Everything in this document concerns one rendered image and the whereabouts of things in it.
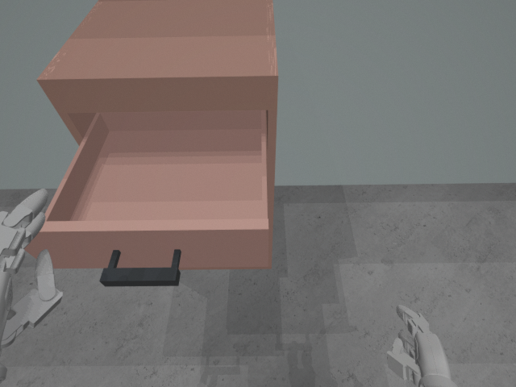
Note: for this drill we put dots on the right robot hand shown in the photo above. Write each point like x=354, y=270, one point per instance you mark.
x=427, y=356

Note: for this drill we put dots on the cabinet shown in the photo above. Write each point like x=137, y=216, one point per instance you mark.
x=170, y=55

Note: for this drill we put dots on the left robot hand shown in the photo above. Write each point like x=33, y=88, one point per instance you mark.
x=17, y=230

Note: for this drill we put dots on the handle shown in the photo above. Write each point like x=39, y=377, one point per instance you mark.
x=113, y=276

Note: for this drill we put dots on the drawer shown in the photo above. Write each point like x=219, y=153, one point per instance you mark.
x=146, y=183

